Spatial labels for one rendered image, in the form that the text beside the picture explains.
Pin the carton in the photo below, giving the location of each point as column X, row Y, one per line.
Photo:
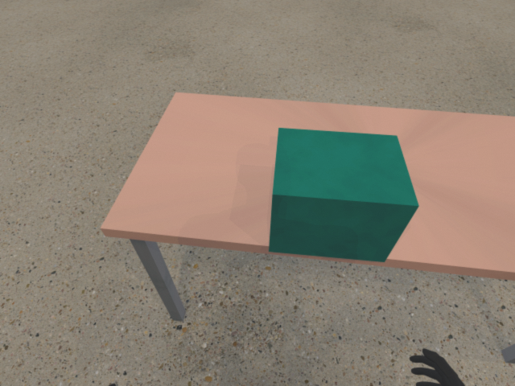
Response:
column 339, row 194

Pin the table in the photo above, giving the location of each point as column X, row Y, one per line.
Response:
column 206, row 177

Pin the right robot hand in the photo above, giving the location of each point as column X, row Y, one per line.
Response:
column 443, row 373

